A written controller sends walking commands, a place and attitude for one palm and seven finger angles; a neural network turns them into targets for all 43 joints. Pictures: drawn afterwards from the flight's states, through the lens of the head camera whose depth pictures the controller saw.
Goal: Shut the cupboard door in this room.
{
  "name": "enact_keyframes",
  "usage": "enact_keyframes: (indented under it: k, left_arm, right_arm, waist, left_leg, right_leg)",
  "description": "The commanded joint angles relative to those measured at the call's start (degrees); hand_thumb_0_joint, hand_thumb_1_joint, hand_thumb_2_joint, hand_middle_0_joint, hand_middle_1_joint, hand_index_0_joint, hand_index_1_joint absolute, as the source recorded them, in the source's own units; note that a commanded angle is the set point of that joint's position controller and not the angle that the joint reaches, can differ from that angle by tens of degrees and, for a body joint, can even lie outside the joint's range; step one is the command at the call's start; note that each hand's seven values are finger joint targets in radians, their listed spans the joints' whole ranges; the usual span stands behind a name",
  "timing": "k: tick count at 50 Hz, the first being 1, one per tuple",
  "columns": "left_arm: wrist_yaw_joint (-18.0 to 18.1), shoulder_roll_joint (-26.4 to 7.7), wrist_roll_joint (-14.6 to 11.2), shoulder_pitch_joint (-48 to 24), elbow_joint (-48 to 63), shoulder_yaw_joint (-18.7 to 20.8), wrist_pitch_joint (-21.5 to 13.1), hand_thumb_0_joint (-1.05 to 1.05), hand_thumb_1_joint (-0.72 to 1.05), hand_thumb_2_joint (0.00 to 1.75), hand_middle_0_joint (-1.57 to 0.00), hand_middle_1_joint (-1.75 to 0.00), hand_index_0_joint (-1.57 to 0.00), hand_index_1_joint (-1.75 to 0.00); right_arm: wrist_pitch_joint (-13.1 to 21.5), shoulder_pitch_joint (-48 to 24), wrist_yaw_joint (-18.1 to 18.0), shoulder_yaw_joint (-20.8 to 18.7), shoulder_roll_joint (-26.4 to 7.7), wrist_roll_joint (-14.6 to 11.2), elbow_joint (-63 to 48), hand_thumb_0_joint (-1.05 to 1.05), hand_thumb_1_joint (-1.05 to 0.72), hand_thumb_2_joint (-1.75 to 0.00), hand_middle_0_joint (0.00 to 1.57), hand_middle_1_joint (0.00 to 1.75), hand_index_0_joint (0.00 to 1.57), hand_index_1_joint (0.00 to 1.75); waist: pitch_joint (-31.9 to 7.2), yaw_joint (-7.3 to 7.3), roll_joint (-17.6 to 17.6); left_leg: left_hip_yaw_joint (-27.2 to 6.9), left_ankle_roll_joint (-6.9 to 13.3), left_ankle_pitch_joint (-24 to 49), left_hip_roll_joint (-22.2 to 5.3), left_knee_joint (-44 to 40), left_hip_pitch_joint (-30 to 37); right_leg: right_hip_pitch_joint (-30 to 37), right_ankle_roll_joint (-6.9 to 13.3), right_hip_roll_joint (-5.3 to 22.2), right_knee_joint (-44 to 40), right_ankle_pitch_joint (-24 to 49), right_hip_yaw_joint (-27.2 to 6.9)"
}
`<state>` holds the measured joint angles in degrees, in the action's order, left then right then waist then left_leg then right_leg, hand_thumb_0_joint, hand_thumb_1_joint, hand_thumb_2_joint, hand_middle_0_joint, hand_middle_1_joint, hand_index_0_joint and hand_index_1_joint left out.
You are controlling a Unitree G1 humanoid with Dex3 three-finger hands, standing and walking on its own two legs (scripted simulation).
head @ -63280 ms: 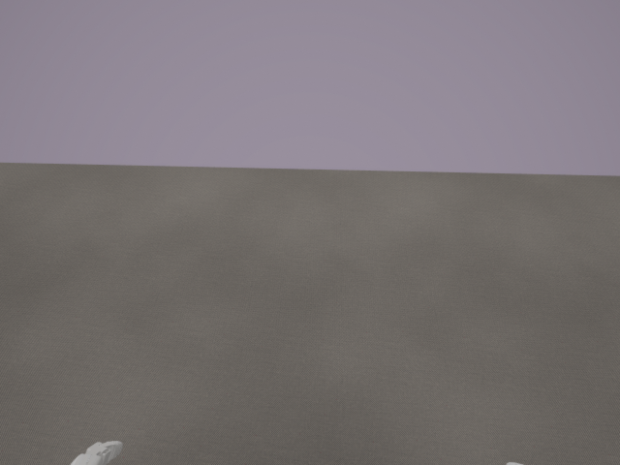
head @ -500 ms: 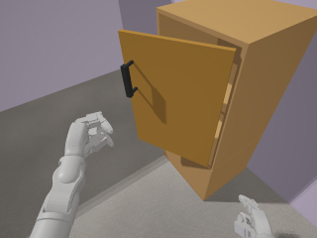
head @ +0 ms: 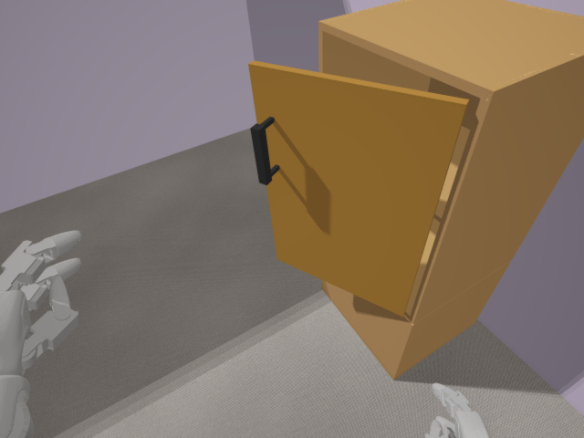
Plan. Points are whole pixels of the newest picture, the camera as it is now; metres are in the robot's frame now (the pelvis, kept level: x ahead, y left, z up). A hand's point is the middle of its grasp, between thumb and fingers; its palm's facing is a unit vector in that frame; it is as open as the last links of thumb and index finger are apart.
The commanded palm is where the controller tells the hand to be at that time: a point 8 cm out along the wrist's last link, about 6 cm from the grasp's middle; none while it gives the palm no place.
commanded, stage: draw the hand back to the body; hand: left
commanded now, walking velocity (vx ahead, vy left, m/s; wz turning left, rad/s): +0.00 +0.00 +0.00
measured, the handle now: (267, 151) +0.66 +0.13 +0.06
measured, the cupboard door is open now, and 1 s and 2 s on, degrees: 28 28 28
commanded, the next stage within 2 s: step back with the hand held close in 0.38 s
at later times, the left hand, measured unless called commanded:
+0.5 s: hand (83, 310) +0.20 +0.25 +0.16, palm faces +0.44 -0.79 -0.43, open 7.4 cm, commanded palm +0.15 +0.28 +0.17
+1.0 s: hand (35, 337) +0.17 +0.29 +0.15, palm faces +0.37 -0.77 -0.51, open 7.4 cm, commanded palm +0.11 +0.32 +0.17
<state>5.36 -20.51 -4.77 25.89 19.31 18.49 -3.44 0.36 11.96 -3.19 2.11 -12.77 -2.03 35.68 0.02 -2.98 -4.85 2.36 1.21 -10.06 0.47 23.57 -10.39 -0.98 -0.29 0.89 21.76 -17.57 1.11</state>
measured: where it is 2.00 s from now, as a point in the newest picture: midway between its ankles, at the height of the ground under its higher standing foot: outside the picture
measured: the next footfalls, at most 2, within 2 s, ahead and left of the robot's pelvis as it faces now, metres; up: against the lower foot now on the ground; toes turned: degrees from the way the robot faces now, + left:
right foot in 1.60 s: -0.12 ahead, -0.10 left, +0.00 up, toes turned +5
left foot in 1.78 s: -0.04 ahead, +0.14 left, +0.00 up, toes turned +5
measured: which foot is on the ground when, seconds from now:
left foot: down 0.00-1.00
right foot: down 0.00-1.00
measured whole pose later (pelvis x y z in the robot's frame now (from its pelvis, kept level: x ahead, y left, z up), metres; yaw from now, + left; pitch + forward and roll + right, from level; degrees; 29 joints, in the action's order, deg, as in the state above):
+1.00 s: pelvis -0.03 +0.02 -0.01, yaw +0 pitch +1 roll -1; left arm 7.5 -26.8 -4.8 32.3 26.3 23.8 -7.5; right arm -3.3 10.1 -5.2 0.1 -13.5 -2.2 31.4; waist -1.0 0.0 -2.3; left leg 2.8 2.7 -9.4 0.0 29.6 -21.8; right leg -12.8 -1.7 0.8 28.6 -17.2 0.8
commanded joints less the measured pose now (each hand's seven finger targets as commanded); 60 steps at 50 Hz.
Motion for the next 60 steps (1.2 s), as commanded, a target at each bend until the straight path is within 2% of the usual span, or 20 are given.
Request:
enact_keyframes:
  k: [1, 4, 8, 16, 25, 26, 27, 28, 33, 36, 40, 41, 45, 46, 47, 51, 54, 56, 57, 60]
  left_arm:
    - [1.4, -12.0, -0.3, -1.7, 12.2, 9.5, -4.5, 0.00, 0.90, 0.90, -0.20, -0.30, -0.20, -0.30]
    - [1.7, -9.2, 0.2, -6.2, 11.3, 5.9, -4.5, 0.00, 0.90, 0.90, -0.20, -0.30, -0.20, -0.30]
    - [1.9, -10.2, 0.4, -7.6, 11.6, 6.2, -4.8, 0.00, 0.90, 0.90, -0.20, -0.30, -0.20, -0.30]
    - [1.8, -13.1, 0.2, -3.8, 13.0, 10.0, -5.1, 0.00, 0.90, 0.90, -0.20, -0.30, -0.20, -0.30]
    - [1.0, -10.7, -0.2, -3.3, 12.5, 8.2, -4.1, 0.00, 0.90, 0.90, -0.20, -0.30, -0.20, -0.30]
    - [2.0, -21.4, 0.3, -13.0, 14.9, 17.3, -6.7, 0.00, 0.90, 0.90, -0.20, -0.30, -0.20, -0.30]
    - [1.2, -15.1, 0.3, -4.7, 11.5, 11.9, -6.8, 0.00, 0.90, 0.90, -0.20, -0.30, -0.20, -0.30]
    - [0.9, -13.1, 0.5, -1.4, 10.8, 9.8, -6.7, 0.00, 0.90, 0.90, -0.20, -0.30, -0.20, -0.30]
    - [1.5, -14.7, 0.3, 2.6, 14.4, 11.4, -6.5, 0.00, 0.90, 0.90, -0.20, -0.30, -0.20, -0.30]
    - [2.3, -17.7, 0.1, 3.2, 16.2, 14.0, -6.0, 0.00, 0.90, 0.90, -0.20, -0.30, -0.20, -0.30]
    - [2.9, -16.9, -0.4, 4.5, 16.8, 13.3, -5.8, 0.00, 0.90, 0.90, -0.20, -0.30, -0.20, -0.30]
    - [3.2, -18.6, -0.2, 5.0, 17.3, 14.8, -5.8, 0.00, 0.90, 0.90, -0.20, -0.30, -0.20, -0.30]
    - [3.6, -16.6, -0.6, 5.4, 17.3, 13.1, -6.6, 0.00, 0.90, 0.90, -0.20, -0.30, -0.20, -0.30]
    - [3.8, -18.7, -0.3, 6.3, 17.1, 15.4, -7.0, 0.00, 0.90, 0.90, -0.20, -0.30, -0.20, -0.30]
    - [3.6, -16.1, -0.4, 6.0, 17.3, 13.0, -7.3, 0.00, 0.90, 0.90, -0.20, -0.30, -0.20, -0.30]
    - [4.1, -18.0, 0.8, 5.0, 18.4, 16.0, -9.4, 0.00, 0.90, 0.90, -0.20, -0.30, -0.20, -0.30]
    - [4.1, -15.2, 1.3, 3.7, 18.9, 14.3, -10.7, 0.00, 0.90, 0.90, -0.20, -0.30, -0.20, -0.30]
    - [4.2, -17.4, 1.9, 4.3, 19.0, 16.7, -11.4, 0.00, 0.90, 0.90, -0.20, -0.30, -0.20, -0.30]
    - [4.0, -14.7, 1.6, 4.1, 19.7, 14.2, -11.7, 0.00, 0.90, 0.90, -0.20, -0.30, -0.20, -0.30]
    - [4.2, -15.3, 1.7, 4.4, 20.8, 15.0, -12.3, 0.00, 0.90, 0.90, -0.20, -0.30, -0.20, -0.30]
  right_arm:
    - [4.9, -9.6, -0.9, -2.9, -6.3, 0.1, -9.9, 0.00, -0.90, -0.90, 0.20, 0.30, 0.20, 0.30]
    - [5.8, -8.9, -1.3, -3.2, -6.8, 0.1, -9.3, 0.00, -0.90, -0.90, 0.20, 0.30, 0.20, 0.30]
    - [6.6, -9.0, -1.7, -3.4, -6.9, 0.2, -9.1, 0.00, -0.90, -0.90, 0.20, 0.30, 0.20, 0.30]
    - [6.9, -9.3, -1.5, -3.0, -6.0, 0.5, -8.9, 0.00, -0.90, -0.90, 0.20, 0.30, 0.20, 0.30]
    - [5.6, -9.2, -1.2, -3.2, -5.8, 0.5, -9.8, 0.00, -0.90, -0.90, 0.20, 0.30, 0.20, 0.30]
    - [4.4, -8.3, -1.1, -2.7, -6.5, -0.1, -11.3, 0.00, -0.90, -0.90, 0.20, 0.30, 0.20, 0.30]
    - [3.6, -9.2, -1.4, -3.4, -6.3, 0.6, -9.5, 0.00, -0.90, -0.90, 0.20, 0.30, 0.20, 0.30]
    - [2.7, -8.8, -1.4, -3.7, -6.4, 0.7, -10.0, 0.00, -0.90, -0.90, 0.20, 0.30, 0.20, 0.30]
    - [-0.5, -8.3, -1.9, -4.3, -6.7, 0.1, -11.6, 0.00, -0.90, -0.90, 0.20, 0.30, 0.20, 0.30]
    - [-1.7, -8.3, -2.5, -4.7, -7.2, -0.1, -12.2, 0.00, -0.90, -0.90, 0.20, 0.30, 0.20, 0.30]
    - [-2.7, -7.5, -2.8, -4.6, -7.1, -0.3, -13.3, 0.00, -0.90, -0.90, 0.20, 0.30, 0.20, 0.30]
    - [-2.5, -7.6, -2.9, -4.8, -7.8, -0.1, -13.0, 0.00, -0.90, -0.90, 0.20, 0.30, 0.20, 0.30]
    - [-1.8, -7.2, -2.8, -4.6, -7.7, 0.0, -13.3, 0.00, -0.90, -0.90, 0.20, 0.30, 0.20, 0.30]
    - [-1.2, -7.6, -2.8, -4.8, -8.4, 0.3, -12.9, 0.00, -0.90, -0.90, 0.20, 0.30, 0.20, 0.30]
    - [-1.0, -7.5, -2.7, -4.3, -7.8, 0.2, -13.1, 0.00, -0.90, -0.90, 0.20, 0.30, 0.20, 0.30]
    - [1.1, -7.6, -2.9, -4.7, -9.4, 0.7, -12.6, 0.00, -0.90, -0.90, 0.20, 0.30, 0.20, 0.30]
    - [2.4, -6.9, -2.8, -4.6, -9.1, 0.8, -12.7, 0.00, -0.90, -0.90, 0.20, 0.30, 0.20, 0.30]
    - [3.5, -6.3, -2.6, -5.0, -9.6, 1.1, -11.9, 0.00, -0.90, -0.90, 0.20, 0.30, 0.20, 0.30]
    - [3.7, -5.9, -2.5, -4.7, -8.7, 1.0, -12.1, 0.00, -0.90, -0.90, 0.20, 0.30, 0.20, 0.30]
    - [4.7, -5.2, -2.2, -4.9, -8.6, 1.2, -11.6, 0.00, -0.90, -0.90, 0.20, 0.30, 0.20, 0.30]
  waist:
    - [-2.8, -0.32, 1.6]
    - [-1.3, 0.80, 2.2]
    - [-2.8, 0.20, 3.5]
    - [-2.7, -0.79, 0.3]
    - [-4.0, -0.38, 2.9]
    - [0.5, 1.66, 1.0]
    - [-2.6, 1.56, 4.8]
    - [-4.1, 1.71, 6.0]
    - [-11.2, 2.03, 5.7]
    - [-12.2, 2.11, 5.8]
    - [-11.6, 2.44, 4.0]
    - [-11.6, 2.16, 2.5]
    - [-9.5, 2.52, 1.5]
    - [-9.2, 2.06, 1.2]
    - [-8.0, 2.50, 0.7]
    - [-6.0, 2.42, -4.1]
    - [-4.6, 2.55, -6.6]
    - [-5.8, 2.29, -6.2]
    - [-5.9, 2.55, -5.4]
    - [-6.0, 2.61, -3.2]
  left_leg:
    - [-2.0, 0.5, 5.2, -1.4, -2.7, 8.2]
    - [-2.1, 0.8, 3.7, -1.4, -2.9, 8.7]
    - [-1.9, 1.2, 4.5, -1.0, -2.7, 9.4]
    - [-1.0, 0.7, 8.9, -0.8, -1.5, 8.7]
    - [-0.1, 1.1, 11.5, -0.9, -0.9, 9.5]
    - [-1.0, 1.4, 9.0, -1.6, 1.7, 6.4]
    - [-1.2, 1.7, 11.5, -2.0, 5.1, 5.0]
    - [-0.4, 1.9, 13.5, -2.0, 6.4, 5.1]
    - [0.1, 1.8, 22.8, -2.7, 8.0, 4.0]
    - [-0.1, 1.7, 24.7, -3.2, 8.1, 4.3]
    - [-1.9, 1.4, 26.8, -4.6, 6.4, 3.5]
    - [-2.3, 1.3, 26.2, -5.0, 5.6, 3.1]
    - [-4.8, 1.5, 15.2, -6.5, 1.8, -1.9]
    - [-5.7, 1.6, 11.1, -6.7, 0.4, -3.8]
    - [-6.3, 1.7, 7.2, -7.0, -0.7, -6.5]
    - [-10.6, 3.3, -16.5, -9.0, -8.1, -19.3]
    - [-12.3, 4.2, -26.7, -10.2, -10.8, -27.5]
    - [-12.6, 4.2, -28.2, -10.1, -10.5, -28.6]
    - [-12.0, 3.9, -27.4, -9.7, -9.6, -28.2]
    - [-10.1, 3.1, -27.4, -8.2, -5.8, -26.5]
  right_leg:
    - [-9.7, 0.4, -1.3, -4.9, 9.3, 1.3]
    - [-11.7, 0.1, -1.3, -4.7, 7.8, 1.3]
    - [-10.6, 0.2, -1.0, -4.6, 8.2, 1.0]
    - [-9.0, 0.3, -0.8, -4.8, 13.9, 0.8]
    - [-8.5, -0.3, -0.7, -3.9, 18.4, 0.7]
    - [-12.0, -0.9, 2.5, -6.5, 23.7, -1.5]
    - [-12.2, -1.1, 4.3, -4.3, 27.7, -0.5]
    - [-12.3, -1.8, 4.7, -3.1, 31.7, -0.5]
    - [-8.4, -2.8, 5.0, 3.0, 41.6, 0.1]
    - [-9.1, -2.7, 4.6, 4.2, 41.0, 0.1]
    - [-10.8, -1.6, 3.3, 5.4, 31.8, 0.1]
    - [-11.1, -1.4, 2.9, 5.3, 29.2, 0.1]
    - [-11.9, -1.0, 1.5, 4.5, 15.0, -0.5]
    - [-11.2, -0.9, 1.2, 4.4, 12.6, -0.6]
    - [-10.8, -0.7, 1.1, 4.7, 10.0, -0.5]
    - [-4.2, -0.7, -1.6, 8.0, 2.3, -0.6]
    - [-0.4, -0.5, -2.9, 11.9, 0.4, -0.5]
    - [0.9, -0.2, -3.6, 12.5, -0.3, -0.8]
    - [-0.1, 0.0, -3.2, 12.4, -0.7, -0.9]
    - [-4.1, 1.1, -2.1, 9.9, -4.2, -3.4]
